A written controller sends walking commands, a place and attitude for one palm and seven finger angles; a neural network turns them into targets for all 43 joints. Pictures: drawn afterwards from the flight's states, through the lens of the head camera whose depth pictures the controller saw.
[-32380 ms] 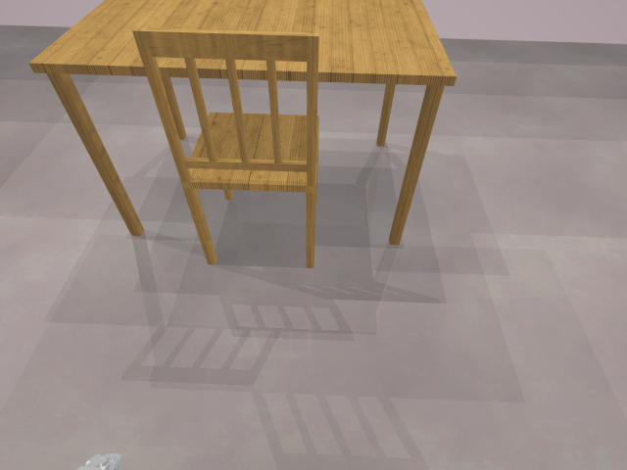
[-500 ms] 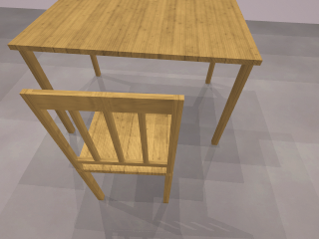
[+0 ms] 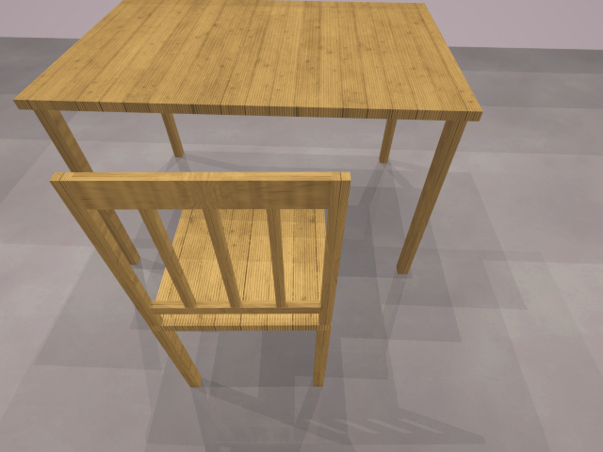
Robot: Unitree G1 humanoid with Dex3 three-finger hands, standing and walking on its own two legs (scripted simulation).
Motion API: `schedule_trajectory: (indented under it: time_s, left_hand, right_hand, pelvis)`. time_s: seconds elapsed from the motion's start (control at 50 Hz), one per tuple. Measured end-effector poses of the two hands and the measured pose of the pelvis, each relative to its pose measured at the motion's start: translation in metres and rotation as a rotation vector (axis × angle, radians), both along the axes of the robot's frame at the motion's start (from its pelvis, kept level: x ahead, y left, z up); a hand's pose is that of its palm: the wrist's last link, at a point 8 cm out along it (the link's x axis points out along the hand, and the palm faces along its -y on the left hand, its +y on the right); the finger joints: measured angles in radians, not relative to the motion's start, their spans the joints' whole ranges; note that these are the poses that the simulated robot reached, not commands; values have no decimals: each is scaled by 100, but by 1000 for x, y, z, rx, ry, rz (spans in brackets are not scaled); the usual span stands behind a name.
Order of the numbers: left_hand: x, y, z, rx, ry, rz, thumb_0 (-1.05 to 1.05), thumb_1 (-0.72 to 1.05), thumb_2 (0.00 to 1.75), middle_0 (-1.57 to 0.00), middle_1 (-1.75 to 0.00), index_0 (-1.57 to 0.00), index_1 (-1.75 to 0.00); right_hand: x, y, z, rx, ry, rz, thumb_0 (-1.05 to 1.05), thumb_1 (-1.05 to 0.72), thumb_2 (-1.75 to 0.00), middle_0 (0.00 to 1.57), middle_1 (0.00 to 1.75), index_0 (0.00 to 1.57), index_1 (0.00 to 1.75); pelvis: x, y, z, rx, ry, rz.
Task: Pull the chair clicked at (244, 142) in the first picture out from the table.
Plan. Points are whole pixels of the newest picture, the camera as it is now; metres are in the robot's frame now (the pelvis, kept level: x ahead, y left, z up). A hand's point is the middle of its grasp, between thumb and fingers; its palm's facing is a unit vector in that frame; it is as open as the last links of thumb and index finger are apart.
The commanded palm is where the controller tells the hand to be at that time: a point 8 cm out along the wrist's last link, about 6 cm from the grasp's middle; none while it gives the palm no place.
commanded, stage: come to a stop and stand still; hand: left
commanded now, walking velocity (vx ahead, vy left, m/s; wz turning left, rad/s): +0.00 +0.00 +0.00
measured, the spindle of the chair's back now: (224, 263) +0.45 +0.17 -0.09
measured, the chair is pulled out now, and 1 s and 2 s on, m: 0.32 0.32 0.32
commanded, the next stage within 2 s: look again from close up in 0.54 s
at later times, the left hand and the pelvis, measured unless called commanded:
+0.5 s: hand out of the picture +0.02 +0.18 -0.18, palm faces +0.01 -0.99 -0.16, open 7.4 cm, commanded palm none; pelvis +0.03 +0.02 +0.00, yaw -1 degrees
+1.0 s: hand out of the picture +0.02 +0.19 -0.17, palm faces +0.00 -0.98 -0.18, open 7.4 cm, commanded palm none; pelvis +0.03 +0.02 +0.01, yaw -1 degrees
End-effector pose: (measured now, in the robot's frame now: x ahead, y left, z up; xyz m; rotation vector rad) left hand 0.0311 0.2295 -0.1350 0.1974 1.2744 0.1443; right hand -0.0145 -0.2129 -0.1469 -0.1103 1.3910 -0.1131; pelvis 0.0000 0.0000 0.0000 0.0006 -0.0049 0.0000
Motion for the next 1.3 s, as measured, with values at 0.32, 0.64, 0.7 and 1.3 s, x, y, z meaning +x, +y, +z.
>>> schedule_trajectory:
  time_s: [0.32,0.64,0.7,1.3]
  left_hand:
    - [-9,0,-9,-43,101,27,1,92,89,-20,-30,-20,-30]
    - [-15,-1,-11,-66,143,40,0,91,89,-20,-30,-20,-30]
    - [-14,1,-11,-64,143,40,0,91,89,-20,-30,-20,-30]
    - [-16,2,-9,-66,149,35,0,91,89,-20,-30,-19,-30]
  right_hand:
    - [26,10,6,-34,6,-7,1,-92,-90,20,30,20,30]
    - [58,5,13,-72,-39,7,1,-93,-90,20,30,20,30]
    - [57,6,13,-71,-32,7,0,-93,-90,20,30,20,30]
    - [28,23,10,-34,32,-25,0,-92,-90,20,30,20,30]
  pelvis:
    - [22,13,3,-1,-2,-10]
    - [33,18,5,-1,-9,-12]
    - [34,19,6,-1,-9,-12]
    - [33,23,7,0,-6,-17]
